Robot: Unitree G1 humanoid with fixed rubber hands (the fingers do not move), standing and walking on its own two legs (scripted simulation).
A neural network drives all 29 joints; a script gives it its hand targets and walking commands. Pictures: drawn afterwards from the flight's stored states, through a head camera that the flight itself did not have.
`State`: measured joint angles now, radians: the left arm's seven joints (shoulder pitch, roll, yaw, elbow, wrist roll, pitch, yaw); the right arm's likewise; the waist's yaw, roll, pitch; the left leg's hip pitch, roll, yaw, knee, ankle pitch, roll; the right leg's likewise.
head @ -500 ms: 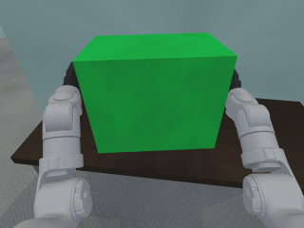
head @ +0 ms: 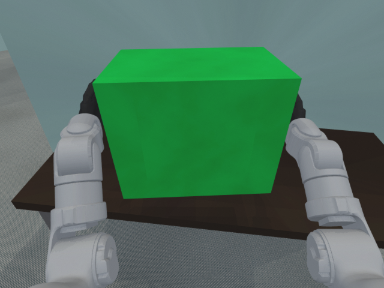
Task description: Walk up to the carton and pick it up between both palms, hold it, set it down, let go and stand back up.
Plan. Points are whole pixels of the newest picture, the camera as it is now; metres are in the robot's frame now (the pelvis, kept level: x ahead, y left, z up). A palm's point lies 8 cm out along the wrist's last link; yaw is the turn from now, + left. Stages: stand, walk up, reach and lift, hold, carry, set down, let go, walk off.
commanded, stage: hold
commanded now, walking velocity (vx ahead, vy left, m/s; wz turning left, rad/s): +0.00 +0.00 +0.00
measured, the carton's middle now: (195, 120) +0.38 -0.01 +0.21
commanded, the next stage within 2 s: set down in 1.32 s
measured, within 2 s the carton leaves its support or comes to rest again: neither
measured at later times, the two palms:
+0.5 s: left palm (95, 115) +0.36 +0.18 +0.24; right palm (294, 119) +0.36 -0.21 +0.23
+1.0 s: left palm (93, 117) +0.36 +0.19 +0.23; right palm (292, 121) +0.35 -0.20 +0.23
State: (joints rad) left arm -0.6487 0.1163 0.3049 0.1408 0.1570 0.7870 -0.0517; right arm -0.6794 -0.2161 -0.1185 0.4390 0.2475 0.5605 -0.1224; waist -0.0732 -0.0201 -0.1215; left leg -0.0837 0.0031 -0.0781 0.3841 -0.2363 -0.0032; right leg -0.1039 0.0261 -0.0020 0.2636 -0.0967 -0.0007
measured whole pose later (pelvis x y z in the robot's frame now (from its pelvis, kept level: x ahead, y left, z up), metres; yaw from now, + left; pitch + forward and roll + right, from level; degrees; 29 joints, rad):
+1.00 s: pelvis +0.00 +0.00 +0.00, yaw +1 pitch -3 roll -1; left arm -0.67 0.13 0.30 0.19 0.14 0.76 -0.04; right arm -0.70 -0.23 -0.11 0.47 0.25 0.55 -0.12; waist -0.08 -0.02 -0.12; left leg -0.11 0.00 -0.09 0.38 -0.22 -0.01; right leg -0.12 0.03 -0.01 0.26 -0.09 0.00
